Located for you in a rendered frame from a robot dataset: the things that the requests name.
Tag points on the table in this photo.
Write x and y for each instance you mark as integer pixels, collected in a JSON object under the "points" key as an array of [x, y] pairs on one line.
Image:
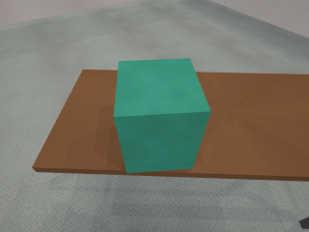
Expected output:
{"points": [[258, 129]]}

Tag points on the carton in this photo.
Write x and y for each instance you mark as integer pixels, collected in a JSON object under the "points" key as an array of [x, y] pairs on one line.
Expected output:
{"points": [[160, 113]]}

